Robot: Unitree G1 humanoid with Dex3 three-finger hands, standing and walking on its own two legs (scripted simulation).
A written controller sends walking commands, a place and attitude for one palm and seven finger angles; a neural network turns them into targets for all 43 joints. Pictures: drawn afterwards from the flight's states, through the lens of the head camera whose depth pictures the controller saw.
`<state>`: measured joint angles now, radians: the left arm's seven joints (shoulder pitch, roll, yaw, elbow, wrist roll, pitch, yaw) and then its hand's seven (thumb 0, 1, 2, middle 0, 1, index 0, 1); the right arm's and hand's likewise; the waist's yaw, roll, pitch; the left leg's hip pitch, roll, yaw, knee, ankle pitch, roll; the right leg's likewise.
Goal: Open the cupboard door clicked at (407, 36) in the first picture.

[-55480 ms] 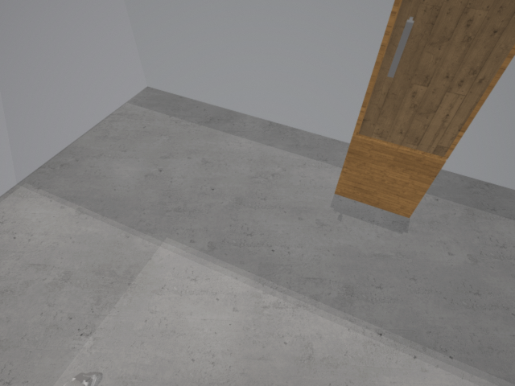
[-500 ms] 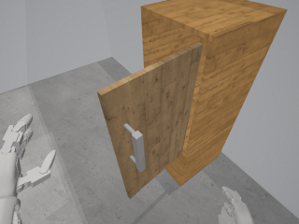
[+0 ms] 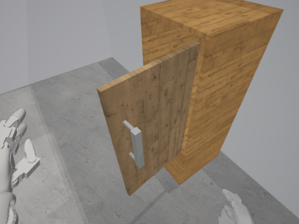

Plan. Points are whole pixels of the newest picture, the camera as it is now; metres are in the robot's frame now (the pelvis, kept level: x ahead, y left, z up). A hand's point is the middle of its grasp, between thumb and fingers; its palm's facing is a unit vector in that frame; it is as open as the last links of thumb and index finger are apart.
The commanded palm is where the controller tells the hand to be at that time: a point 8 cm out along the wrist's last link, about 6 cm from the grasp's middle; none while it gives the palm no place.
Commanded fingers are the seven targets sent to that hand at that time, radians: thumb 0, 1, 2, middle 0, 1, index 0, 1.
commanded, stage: step back with the hand held close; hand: left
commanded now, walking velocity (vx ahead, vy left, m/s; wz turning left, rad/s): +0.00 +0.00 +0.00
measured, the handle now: (133, 145) +0.33 +0.10 +0.03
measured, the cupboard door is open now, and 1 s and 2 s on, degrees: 97 97 97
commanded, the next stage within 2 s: stop stepping back and stand still in 1.36 s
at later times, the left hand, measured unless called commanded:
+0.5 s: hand (29, 173) +0.16 +0.27 +0.14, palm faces +0.33 -0.79 -0.52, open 7.4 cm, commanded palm +0.10 +0.31 +0.17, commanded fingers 0.00 0.90 0.90 -0.20 -0.30 -0.20 -0.30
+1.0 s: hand out of the picture +0.09 +0.28 +0.16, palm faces +0.42 -0.77 -0.48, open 7.4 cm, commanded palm +0.01 +0.32 +0.17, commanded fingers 0.00 0.90 0.90 -0.20 -0.30 -0.20 -0.30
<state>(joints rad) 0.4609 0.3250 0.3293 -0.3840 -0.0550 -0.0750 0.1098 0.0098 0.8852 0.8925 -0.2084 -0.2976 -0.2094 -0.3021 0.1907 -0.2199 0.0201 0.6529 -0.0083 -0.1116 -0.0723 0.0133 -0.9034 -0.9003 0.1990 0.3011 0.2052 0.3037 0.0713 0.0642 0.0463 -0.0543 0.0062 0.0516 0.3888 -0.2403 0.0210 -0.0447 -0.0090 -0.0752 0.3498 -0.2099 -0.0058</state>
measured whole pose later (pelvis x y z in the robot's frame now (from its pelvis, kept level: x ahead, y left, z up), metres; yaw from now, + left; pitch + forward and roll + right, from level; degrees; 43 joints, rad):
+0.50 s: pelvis -0.05 +0.01 -0.01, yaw -1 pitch +0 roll -1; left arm 0.58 0.42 0.41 -0.51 -0.05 -0.15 0.12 0.01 0.89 0.89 -0.21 -0.30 -0.21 -0.30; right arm 0.17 -0.24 -0.02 0.55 0.01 -0.02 -0.09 0.01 -0.90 -0.90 0.20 0.30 0.20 0.30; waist 0.00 0.02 0.06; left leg -0.29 0.00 0.07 0.50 -0.21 0.04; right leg -0.29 -0.02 -0.05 0.45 -0.17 0.01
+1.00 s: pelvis -0.12 +0.02 -0.02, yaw +2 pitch -1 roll -3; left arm 0.51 0.43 0.45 -0.57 -0.01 -0.22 0.15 0.01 0.88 0.89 -0.21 -0.30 -0.21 -0.30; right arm 0.19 -0.20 -0.01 0.60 -0.01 -0.09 -0.08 0.01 -0.90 -0.90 0.20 0.30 0.21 0.30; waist -0.01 0.01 0.09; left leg -0.45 0.00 0.02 0.62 -0.15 0.07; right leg -0.46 0.04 0.01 0.89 -0.39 0.01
